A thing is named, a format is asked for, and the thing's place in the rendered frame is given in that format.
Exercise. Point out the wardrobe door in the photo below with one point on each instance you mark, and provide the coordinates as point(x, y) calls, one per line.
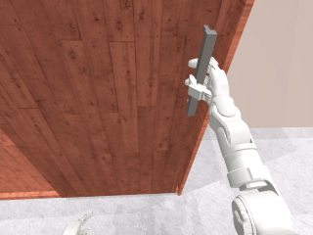
point(17, 174)
point(93, 92)

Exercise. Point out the right robot forearm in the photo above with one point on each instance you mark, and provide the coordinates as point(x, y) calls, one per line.
point(245, 168)

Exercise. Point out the robot right upper arm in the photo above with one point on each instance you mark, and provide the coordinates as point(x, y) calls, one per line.
point(261, 213)

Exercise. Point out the handle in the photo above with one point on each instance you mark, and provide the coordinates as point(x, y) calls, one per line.
point(207, 45)

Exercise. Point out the right robot hand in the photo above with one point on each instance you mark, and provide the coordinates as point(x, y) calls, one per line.
point(214, 85)

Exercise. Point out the left robot hand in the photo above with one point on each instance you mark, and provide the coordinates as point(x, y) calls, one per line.
point(74, 226)

